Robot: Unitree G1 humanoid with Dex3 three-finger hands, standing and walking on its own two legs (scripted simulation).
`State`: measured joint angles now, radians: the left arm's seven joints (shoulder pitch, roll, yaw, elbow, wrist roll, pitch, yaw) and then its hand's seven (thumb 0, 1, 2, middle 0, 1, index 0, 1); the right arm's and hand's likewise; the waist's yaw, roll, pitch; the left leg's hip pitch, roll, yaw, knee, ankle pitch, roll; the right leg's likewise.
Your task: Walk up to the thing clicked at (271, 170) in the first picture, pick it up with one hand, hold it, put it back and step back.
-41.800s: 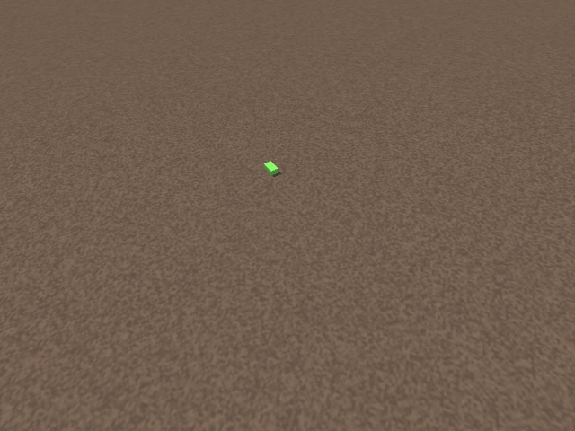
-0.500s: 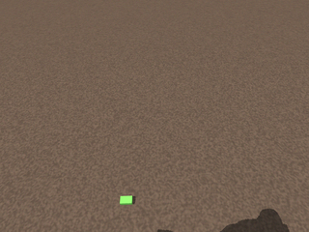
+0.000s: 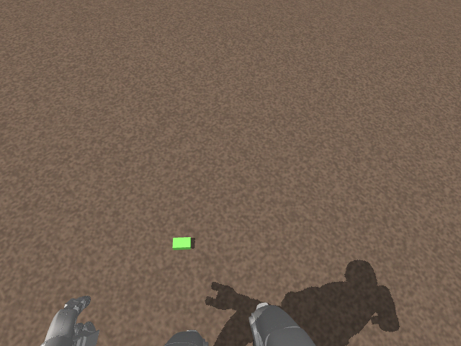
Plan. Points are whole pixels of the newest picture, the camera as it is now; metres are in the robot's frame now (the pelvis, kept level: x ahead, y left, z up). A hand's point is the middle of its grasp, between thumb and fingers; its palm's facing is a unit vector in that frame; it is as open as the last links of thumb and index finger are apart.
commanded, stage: step back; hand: left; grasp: from above
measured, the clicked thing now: (182, 243) +0.52 +0.17 -0.74
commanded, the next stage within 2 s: none
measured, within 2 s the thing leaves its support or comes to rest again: neither
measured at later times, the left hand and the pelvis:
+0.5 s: hand out of the picture +0.02 +0.23 -0.13, palm faces -0.10 -0.91 -0.40, open 7.4 cm; pelvis -0.11 -0.02 +0.01, yaw -5 degrees
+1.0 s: hand out of the picture -0.16 +0.25 -0.15, palm faces -0.08 -0.91 -0.41, open 7.4 cm; pelvis -0.27 -0.03 -0.01, yaw -6 degrees
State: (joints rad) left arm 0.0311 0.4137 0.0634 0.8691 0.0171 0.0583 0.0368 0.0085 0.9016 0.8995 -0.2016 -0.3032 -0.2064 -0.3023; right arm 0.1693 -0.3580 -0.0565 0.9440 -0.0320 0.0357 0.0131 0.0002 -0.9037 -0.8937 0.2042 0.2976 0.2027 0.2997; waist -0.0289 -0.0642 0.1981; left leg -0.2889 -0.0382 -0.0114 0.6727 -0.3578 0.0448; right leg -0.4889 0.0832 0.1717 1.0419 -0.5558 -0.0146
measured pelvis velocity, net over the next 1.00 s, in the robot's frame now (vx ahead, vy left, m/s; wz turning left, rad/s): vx -0.27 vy -0.03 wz -0.10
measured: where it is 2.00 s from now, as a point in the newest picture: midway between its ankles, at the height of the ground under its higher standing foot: outside the picture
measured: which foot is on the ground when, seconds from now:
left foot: down 0.00-0.34, up 0.36-0.64, down 0.66-1.00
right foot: up 0.00-0.30, down 0.32-0.68, up 0.70-0.98, down 1.00-1.00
